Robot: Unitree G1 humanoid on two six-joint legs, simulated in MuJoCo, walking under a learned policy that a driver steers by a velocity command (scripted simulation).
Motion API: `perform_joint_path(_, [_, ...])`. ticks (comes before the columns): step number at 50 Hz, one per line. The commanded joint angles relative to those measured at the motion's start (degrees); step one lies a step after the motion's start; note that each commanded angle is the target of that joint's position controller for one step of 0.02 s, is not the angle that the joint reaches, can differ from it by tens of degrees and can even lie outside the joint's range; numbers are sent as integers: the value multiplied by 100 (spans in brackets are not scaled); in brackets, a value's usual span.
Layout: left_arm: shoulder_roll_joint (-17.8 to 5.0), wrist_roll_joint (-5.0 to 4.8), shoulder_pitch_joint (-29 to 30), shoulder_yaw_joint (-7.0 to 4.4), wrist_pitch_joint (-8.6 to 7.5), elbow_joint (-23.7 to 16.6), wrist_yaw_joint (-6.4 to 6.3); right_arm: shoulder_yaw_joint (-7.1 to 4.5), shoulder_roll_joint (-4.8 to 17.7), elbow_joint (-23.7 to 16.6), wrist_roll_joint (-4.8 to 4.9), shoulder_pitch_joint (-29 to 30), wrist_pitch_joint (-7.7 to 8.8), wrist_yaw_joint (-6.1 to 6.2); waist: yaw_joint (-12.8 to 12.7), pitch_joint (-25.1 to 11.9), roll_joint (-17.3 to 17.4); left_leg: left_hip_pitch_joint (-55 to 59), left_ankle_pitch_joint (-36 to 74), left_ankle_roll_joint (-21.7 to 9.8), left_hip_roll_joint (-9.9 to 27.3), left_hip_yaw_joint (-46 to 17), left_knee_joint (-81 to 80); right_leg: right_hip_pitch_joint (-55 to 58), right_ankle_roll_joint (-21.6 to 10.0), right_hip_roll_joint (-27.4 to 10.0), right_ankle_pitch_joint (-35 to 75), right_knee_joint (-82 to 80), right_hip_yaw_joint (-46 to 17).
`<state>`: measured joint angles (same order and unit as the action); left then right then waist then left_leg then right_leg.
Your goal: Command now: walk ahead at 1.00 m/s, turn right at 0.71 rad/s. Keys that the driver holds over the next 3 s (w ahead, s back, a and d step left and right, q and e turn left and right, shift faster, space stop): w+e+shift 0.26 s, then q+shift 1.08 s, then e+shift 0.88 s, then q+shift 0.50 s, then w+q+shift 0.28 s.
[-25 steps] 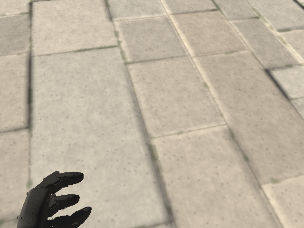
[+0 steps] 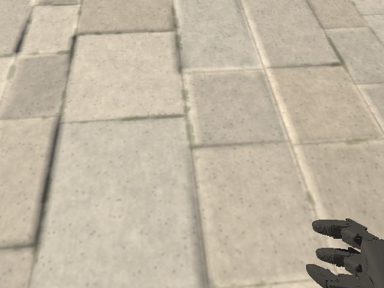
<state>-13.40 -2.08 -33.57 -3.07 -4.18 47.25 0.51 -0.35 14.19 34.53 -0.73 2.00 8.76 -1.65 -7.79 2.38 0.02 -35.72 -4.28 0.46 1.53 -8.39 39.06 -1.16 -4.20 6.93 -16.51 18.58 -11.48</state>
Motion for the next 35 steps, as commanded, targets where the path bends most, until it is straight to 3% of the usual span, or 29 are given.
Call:
perform_joint_path(1, [-1039,-102,829,-273,-117,-681,-105,-190,556,-412,108,338,50,16,545,277,-454,2301,1171,193,-279,206,-715,-2298,-720,-1127,206,-1000,-1359])
perform_joint_path(3, [-929,-141,624,-262,-59,-598,-106,-304,746,-416,181,305,35,92,611,189,-493,2410,686,141,-298,186,-1031,-1681,-532,-1151,653,-468,-1419])
perform_joint_path(4, [-955,-121,613,-274,-21,-587,-98,-405,894,-374,188,-10,44,136,837,-44,-533,2754,258,44,-359,268,-1104,-1441,-387,-1071,1595,157,-1337])
perform_joint_path(5, [-988,-51,716,-277,8,-633,-70,-515,1066,-287,204,-692,46,182,1262,-566,-506,3559,19,-98,-180,234,-1023,-1491,-184,-874,2351,1252,-1095])
perform_joint_path(6, [-766,133,963,-188,33,-839,-50,-618,1327,-92,202,-2093,-1,262,1903,-1586,-242,5237,-950,-405,599,-418,-694,-2316,-20,-659,2023,3054,-758])
perform_joint_path(7, [67,-78,53,95,-33,-1028,-40,-689,1831,129,75,-2819,-81,214,1482,-2851,1973,7101,-3103,-1425,2277,-3582,-1474,-4006,210,-131,-1235,5250,-120])
perform_joint_path(8, [-259,-285,181,120,-6,-1023,-123,-643,1501,189,131,-2701,-130,156,1503,-2494,2307,6740,-4500,-1449,2384,-4720,-2145,-4886,174,-662,-1213,6238,144])
perform_joint_path(9, [-616,-212,872,32,18,-1034,-162,-558,1060,172,151,-2376,-168,193,1644,-1423,1567,5973,-3897,-1213,2077,-3729,-2245,-5296,152,-865,-760,6453,364])
perform_joint_path(10, [-721,-67,1349,-3,37,-1093,-153,-502,889,283,93,-2190,-210,213,1575,-802,702,5206,-2661,-1077,1876,-2722,-2201,-5228,150,-1096,-426,6340,520])
perform_joint_path(11, [-675,54,1733,-22,48,-1192,-109,-455,734,387,-5,-2041,-241,203,1451,-355,285,4452,-1743,-997,1615,-1967,-2295,-5006,132,-1254,-244,6097,576])
perform_joint_path(12, [-551,25,1762,-34,105,-1283,-38,-408,596,475,-94,-1839,-237,207,1183,-152,517,3898,-1285,-976,1498,-1464,-2399,-4751,127,-1444,-143,5920,507])
perform_joint_path(13, [-420,-46,1817,-16,185,-1345,13,-376,426,553,-68,-1690,-228,184,1049,-19,594,3583,-1016,-935,1412,-1026,-2514,-4666,125,-1578,-197,5821,511])
perform_joint_path(14, [-293,-53,1967,26,232,-1448,40,-331,286,642,-9,-1641,-218,152,946,141,517,3194,-340,-978,1330,-743,-2590,-4533,156,-1589,-311,5639,512])
perform_joint_path(16, [-160,60,2239,120,197,-1671,72,-340,448,766,98,-1466,-180,145,675,443,305,2607,1495,-1100,1336,-277,-2690,-4352,284,-1442,-242,4664,493])
perform_joint_path(18, [-169,228,2286,204,9,-1626,209,-423,874,766,156,-1106,-166,175,517,336,136,1871,2132,-956,817,531,-2799,-3025,264,-1198,1029,2710,870])
perform_joint_path(19, [-259,290,2401,187,-85,-1570,282,-482,1090,831,211,-1314,-147,162,631,151,103,1691,2125,-958,744,533,-2913,-2251,276,-924,1805,2218,1171])
perform_joint_path(21, [-596,265,2671,80,-132,-1643,327,-566,1490,1028,300,-1712,-145,130,616,46,180,2181,2351,-924,934,274,-2804,-1744,214,-699,2251,1629,1066])
perform_joint_path(23, [-1060,366,2058,-111,-125,-1414,224,-559,1570,1105,297,-1834,-207,128,139,-451,162,2692,3131,-584,779,344,-1669,-785,21,-514,2635,1090,1086])
perform_joint_path(24, [-1244,472,1638,-182,-100,-1308,146,-505,1453,1122,281,-1972,-226,132,-126,-791,207,2373,2885,-326,537,384,-742,124,-44,-714,3359,1073,1034])
perform_joint_path(25, [-1655,585,1193,-248,-44,-1305,25,-349,1020,993,118,-2174,-263,140,-212,-1525,-425,1472,334,16,58,533,1008,1470,-273,-1925,5928,1647,129])
perform_joint_path(26, [-1769,768,1311,-166,6,-1513,36,-165,494,1154,226,-3561,-344,145,318,-3011,-1954,469,-3687,281,-549,134,3631,2677,-1370,-3782,7477,1781,-1774])
perform_joint_path(27, [-1484,549,1522,-146,116,-1659,64,-342,1256,1206,252,-3461,-424,157,193,-3432,-1277,552,-3549,294,-308,-323,4025,2206,-1289,-3323,6563,1484,-1671])
perform_joint_path(28, [-1270,382,1877,-87,161,-1594,77,-413,1345,1018,343,-2890,-513,190,306,-2522,-973,-15,-3301,331,-63,17,3915,1607,-1172,-3122,5848,1305,-903])
perform_joint_path(29, [-1129,284,2107,-70,173,-1454,64,-391,1194,960,291,-2620,-606,267,450,-1869,-603,-224,-2932,405,145,292,3662,916,-1056,-2849,5354,1045,-526])
perform_joint_path(30, [-945,264,2336,-32,180,-1388,50,-404,1088,971,248,-2611,-739,317,642,-1393,-603,-160,-2711,486,270,404,3579,216,-1025,-2684,4817,739,-166])
perform_joint_path(32, [-879,372,2811,-64,157,-1352,28,-389,731,946,260,-2942,-1010,362,1063,-1108,-847,489,-2455,605,447,523,3464,-985,-1060,-2708,3944,139,339])
perform_joint_path(35, [-949,367,3208,-151,112,-1255,-90,-414,628,607,181,-2422,-1156,387,1115,-852,-695,647,-1771,545,635,643,2444,-1509,-1009,-2765,3163,-301,977])
